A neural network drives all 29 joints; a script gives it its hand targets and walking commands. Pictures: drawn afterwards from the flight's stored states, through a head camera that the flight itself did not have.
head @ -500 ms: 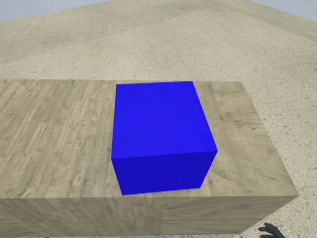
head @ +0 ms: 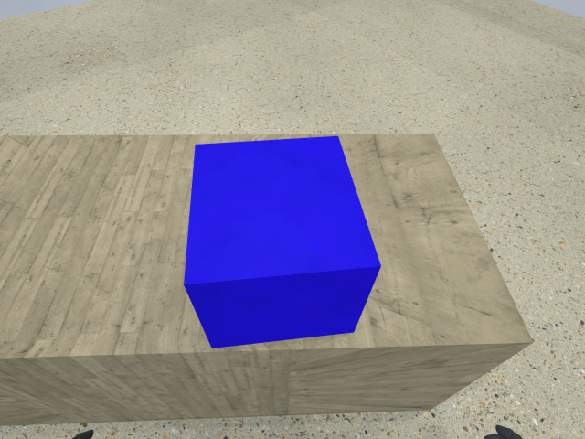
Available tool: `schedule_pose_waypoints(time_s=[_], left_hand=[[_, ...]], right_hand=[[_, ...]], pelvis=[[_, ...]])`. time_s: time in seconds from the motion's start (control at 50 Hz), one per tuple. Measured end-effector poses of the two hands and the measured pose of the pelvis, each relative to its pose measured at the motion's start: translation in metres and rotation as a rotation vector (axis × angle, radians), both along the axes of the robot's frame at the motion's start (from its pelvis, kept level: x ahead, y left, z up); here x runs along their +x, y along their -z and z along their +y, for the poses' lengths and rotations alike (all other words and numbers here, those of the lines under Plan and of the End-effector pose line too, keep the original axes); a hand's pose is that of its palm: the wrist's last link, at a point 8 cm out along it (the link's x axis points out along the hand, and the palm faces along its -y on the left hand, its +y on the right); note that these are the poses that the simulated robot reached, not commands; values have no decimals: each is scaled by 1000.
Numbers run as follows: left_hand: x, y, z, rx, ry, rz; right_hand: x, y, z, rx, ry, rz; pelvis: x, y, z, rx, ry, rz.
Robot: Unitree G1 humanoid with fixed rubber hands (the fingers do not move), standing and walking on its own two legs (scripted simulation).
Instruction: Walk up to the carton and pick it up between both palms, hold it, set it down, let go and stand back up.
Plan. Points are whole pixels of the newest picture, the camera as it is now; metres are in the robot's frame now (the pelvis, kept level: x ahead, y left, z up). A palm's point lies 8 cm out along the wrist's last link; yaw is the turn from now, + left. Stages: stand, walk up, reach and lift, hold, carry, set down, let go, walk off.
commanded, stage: walk up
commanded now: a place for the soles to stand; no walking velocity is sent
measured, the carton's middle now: (276, 240) +0.46 +0.03 -0.05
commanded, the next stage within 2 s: stand in 0.46 s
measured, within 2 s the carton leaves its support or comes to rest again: neither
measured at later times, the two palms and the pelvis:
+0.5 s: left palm out of the picture +0.11 +0.30 -0.08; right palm out of the picture +0.10 -0.32 -0.09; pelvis +0.00 -0.01 +0.00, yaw +0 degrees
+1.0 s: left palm (86, 417) +0.18 +0.28 -0.06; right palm out of the picture +0.14 -0.33 -0.07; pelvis +0.01 -0.01 +0.00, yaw +0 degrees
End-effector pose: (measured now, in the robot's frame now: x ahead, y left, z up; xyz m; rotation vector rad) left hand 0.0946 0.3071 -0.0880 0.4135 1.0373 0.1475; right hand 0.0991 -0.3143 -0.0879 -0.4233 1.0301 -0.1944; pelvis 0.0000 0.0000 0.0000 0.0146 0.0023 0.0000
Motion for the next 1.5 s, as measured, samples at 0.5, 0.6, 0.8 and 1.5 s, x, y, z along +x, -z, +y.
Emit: schedule_pose_waypoints(time_s=[0.5,0.6,0.8,1.5], left_hand=[[15,-13,-4,12,9,-35],[16,-14,-4,13,9,-37],[36,-7,-1,43,-82,84],[93,-46,-47,-85,-20,-344]], right_hand=[[2,3,-3,24,0,-3],[4,1,-3,27,-1,-5],[27,3,-3,55,-72,-130],[48,-53,20,153,-79,-368]], pelvis=[[-2,-4,-6,10,-2,-5],[-1,-6,-6,9,-2,-7],[0,2,-5,-11,-2,-35],[7,-18,-2,1,-15,-54]])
